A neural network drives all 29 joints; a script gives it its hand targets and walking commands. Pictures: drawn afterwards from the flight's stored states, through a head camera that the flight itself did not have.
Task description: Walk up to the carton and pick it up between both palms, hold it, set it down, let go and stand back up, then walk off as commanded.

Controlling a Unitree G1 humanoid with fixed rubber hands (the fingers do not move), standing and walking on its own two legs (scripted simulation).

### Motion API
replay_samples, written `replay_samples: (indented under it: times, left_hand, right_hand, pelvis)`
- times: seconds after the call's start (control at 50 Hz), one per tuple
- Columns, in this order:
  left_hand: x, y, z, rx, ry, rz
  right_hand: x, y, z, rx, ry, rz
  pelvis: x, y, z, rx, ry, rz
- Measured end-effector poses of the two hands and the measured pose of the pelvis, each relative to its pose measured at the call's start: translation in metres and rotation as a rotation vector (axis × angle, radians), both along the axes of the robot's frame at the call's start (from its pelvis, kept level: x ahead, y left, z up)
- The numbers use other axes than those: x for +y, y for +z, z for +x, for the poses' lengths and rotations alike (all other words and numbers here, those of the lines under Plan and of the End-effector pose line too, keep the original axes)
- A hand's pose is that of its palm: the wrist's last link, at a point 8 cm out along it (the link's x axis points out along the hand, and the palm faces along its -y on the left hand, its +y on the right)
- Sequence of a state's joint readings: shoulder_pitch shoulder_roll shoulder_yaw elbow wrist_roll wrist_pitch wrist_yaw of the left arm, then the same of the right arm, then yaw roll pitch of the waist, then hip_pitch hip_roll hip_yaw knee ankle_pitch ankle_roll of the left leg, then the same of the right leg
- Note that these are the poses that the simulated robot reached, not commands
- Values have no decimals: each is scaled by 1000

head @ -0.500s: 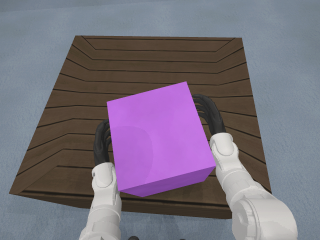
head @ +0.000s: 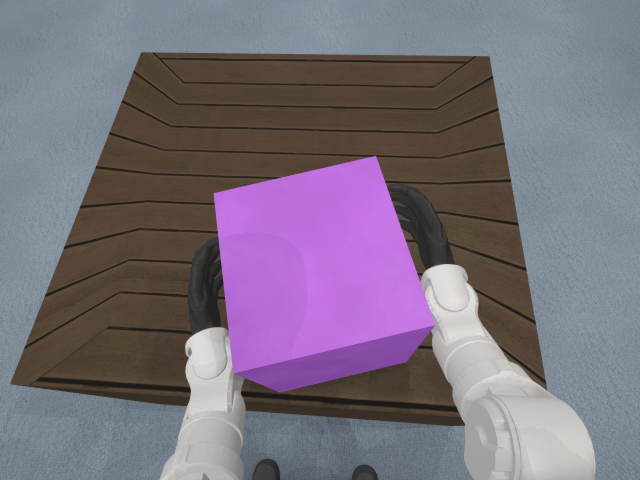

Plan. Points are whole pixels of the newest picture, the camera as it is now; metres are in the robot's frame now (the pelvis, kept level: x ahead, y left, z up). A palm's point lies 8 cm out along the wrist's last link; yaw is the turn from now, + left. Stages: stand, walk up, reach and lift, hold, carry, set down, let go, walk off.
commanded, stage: set down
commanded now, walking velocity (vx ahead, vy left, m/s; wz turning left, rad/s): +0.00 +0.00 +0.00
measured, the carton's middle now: (322, 288) +0.37 +0.02 -0.08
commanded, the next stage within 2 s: none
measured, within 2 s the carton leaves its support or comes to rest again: neither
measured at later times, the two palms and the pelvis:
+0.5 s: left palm (211, 328) +0.31 +0.16 -0.05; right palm (452, 260) +0.40 -0.15 -0.04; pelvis -0.01 +0.01 -0.01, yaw +0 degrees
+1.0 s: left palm (208, 355) +0.28 +0.16 -0.05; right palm (486, 310) +0.34 -0.19 -0.06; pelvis -0.03 +0.02 -0.01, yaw -1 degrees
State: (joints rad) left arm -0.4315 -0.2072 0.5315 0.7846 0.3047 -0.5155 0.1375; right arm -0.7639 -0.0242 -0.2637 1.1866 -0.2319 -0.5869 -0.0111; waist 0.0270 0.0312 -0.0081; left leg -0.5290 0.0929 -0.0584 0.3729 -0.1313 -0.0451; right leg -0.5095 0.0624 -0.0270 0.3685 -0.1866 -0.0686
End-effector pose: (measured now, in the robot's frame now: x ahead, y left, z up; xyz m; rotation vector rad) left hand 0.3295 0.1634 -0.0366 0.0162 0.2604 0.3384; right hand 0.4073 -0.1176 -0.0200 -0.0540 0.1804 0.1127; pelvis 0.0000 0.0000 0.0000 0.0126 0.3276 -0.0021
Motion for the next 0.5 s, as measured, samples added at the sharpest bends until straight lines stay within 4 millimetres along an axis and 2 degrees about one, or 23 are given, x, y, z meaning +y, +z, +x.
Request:
replay_samples:
  times: [0.18, 0.34, 0.5]
  left_hand:
    - [-6, -18, -11, 82, -13, -8]
    - [-5, -17, -15, 80, -42, 8]
    - [-5, -10, -18, 56, -56, 12]
  right_hand:
    - [-9, -29, -11, 118, -35, 1]
    - [-10, -20, -5, 79, -39, 6]
    - [-29, -17, -9, 89, -74, -19]
  pelvis:
    - [2, -1, -1, 19, -1, -3]
    - [5, -4, -4, 45, -1, -8]
    - [9, -5, -9, 34, -3, -12]
